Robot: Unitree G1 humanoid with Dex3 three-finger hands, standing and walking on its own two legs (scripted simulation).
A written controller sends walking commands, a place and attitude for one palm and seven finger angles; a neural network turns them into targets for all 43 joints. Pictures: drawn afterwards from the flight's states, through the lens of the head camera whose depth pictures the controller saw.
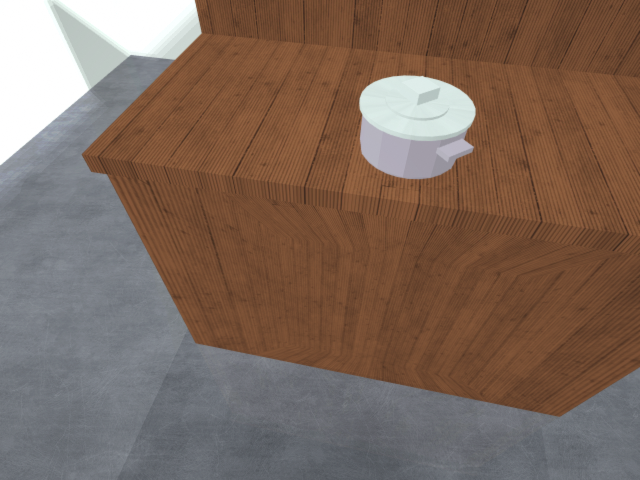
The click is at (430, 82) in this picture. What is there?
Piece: lid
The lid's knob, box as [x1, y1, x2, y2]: [400, 76, 440, 105]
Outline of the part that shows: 440,87 423,76 420,76 402,82 400,93 416,105 437,98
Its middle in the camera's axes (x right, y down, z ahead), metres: +0.16 -0.24 +0.63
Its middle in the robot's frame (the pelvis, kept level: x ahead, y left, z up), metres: +0.66 -0.12 +0.16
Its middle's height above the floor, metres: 0.93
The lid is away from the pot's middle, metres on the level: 0.00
